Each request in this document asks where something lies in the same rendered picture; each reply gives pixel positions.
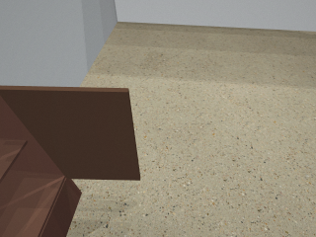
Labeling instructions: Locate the cupboard door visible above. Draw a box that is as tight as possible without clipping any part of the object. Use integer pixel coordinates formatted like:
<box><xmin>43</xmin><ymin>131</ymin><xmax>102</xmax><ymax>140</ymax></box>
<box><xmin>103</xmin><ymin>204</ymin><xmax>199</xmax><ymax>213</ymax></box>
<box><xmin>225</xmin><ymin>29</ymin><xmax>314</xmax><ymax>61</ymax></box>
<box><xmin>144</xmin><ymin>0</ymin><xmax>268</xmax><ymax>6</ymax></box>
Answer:
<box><xmin>0</xmin><ymin>85</ymin><xmax>141</xmax><ymax>181</ymax></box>

